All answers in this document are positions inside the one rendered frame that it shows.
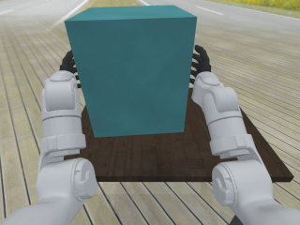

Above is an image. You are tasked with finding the robot left hand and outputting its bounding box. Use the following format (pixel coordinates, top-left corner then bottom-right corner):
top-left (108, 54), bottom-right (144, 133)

top-left (59, 50), bottom-right (82, 88)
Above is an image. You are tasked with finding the table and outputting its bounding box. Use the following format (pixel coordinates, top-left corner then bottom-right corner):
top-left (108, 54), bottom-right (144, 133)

top-left (64, 87), bottom-right (294, 225)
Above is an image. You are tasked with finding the carton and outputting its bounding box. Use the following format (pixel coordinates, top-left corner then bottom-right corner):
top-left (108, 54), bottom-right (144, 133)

top-left (64, 5), bottom-right (198, 138)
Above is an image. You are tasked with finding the robot right forearm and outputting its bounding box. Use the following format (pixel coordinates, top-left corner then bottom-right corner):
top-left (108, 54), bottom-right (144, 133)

top-left (191, 71), bottom-right (274, 194)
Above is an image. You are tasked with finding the right robot upper arm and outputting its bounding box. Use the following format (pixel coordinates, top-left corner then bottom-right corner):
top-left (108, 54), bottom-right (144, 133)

top-left (212, 158), bottom-right (300, 225)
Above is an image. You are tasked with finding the left robot upper arm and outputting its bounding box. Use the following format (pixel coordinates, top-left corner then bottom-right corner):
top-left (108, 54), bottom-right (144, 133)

top-left (0, 157), bottom-right (98, 225)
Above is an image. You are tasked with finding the robot left forearm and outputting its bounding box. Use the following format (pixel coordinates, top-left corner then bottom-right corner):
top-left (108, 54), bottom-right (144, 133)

top-left (36, 70), bottom-right (86, 196)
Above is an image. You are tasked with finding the robot right hand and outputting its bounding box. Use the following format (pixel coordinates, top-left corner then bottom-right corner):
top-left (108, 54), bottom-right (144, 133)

top-left (189, 45), bottom-right (211, 84)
